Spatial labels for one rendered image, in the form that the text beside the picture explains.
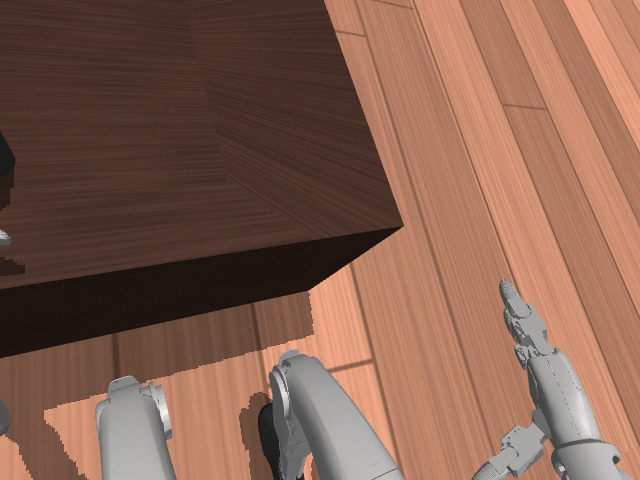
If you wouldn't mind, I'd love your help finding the right robot arm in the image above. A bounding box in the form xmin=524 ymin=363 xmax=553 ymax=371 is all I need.
xmin=551 ymin=440 xmax=633 ymax=480

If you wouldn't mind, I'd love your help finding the right robot hand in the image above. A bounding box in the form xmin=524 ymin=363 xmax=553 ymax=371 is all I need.
xmin=471 ymin=279 xmax=601 ymax=480

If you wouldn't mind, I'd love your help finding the can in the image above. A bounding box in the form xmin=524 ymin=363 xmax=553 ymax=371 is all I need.
xmin=0 ymin=132 xmax=16 ymax=178

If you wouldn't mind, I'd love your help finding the right robot foot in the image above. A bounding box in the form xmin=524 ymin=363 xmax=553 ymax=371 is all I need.
xmin=258 ymin=403 xmax=305 ymax=480

